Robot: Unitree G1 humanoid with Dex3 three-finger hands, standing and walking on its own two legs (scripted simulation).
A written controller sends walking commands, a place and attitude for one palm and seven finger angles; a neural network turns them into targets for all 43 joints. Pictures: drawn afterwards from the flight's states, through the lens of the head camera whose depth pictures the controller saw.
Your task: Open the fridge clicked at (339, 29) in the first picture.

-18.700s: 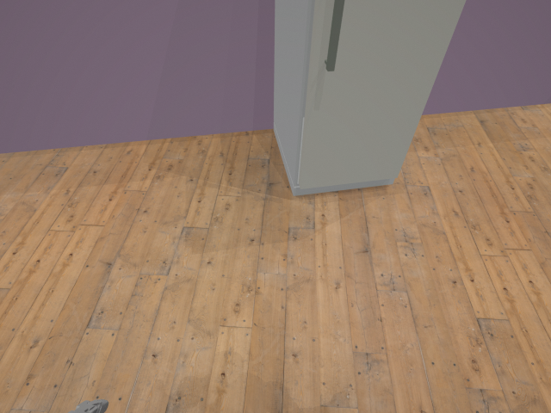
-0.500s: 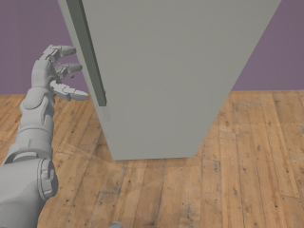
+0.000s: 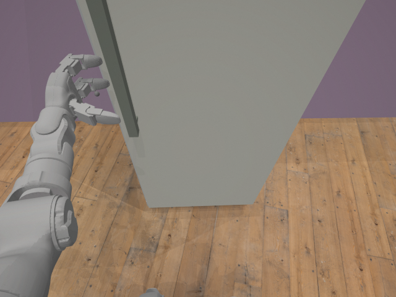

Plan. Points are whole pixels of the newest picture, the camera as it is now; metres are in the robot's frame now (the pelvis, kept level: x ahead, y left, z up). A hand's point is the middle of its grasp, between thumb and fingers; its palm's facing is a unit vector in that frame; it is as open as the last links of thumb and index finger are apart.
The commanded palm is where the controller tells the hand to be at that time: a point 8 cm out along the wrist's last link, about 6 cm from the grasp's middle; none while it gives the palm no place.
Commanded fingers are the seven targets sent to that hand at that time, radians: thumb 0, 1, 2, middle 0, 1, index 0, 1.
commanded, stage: feel for the door with the fingertips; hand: left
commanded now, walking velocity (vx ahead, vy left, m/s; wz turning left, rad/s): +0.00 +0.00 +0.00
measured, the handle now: (115, 54) +0.53 +0.15 +0.20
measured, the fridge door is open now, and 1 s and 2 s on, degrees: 0 0 0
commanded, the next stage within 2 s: slide the fingers in behind the handle in 0.10 s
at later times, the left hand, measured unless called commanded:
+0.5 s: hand (99, 91) +0.49 +0.19 +0.14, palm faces +0.01 -1.00 +0.00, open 13.7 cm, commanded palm +0.47 +0.22 +0.14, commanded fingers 0.00 -0.50 0.30 -0.30 -1.20 -0.30 -1.20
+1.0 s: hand (109, 94) +0.49 +0.17 +0.14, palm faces +0.00 -1.00 +0.00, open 14.0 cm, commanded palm +0.46 +0.21 +0.14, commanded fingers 0.00 -0.50 0.30 -0.30 -1.20 -0.30 -1.20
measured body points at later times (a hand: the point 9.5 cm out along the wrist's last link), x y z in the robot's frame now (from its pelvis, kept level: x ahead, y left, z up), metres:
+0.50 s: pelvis +0.00 +0.01 +0.00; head +0.07 +0.02 +0.44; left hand +0.48 +0.24 +0.14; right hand +0.01 -0.25 -0.12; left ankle +0.04 +0.13 -0.71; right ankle -0.02 -0.13 -0.71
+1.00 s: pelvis +0.01 +0.01 +0.00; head +0.07 +0.01 +0.45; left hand +0.48 +0.22 +0.14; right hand +0.05 -0.26 -0.12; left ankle +0.04 +0.13 -0.71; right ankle -0.02 -0.13 -0.71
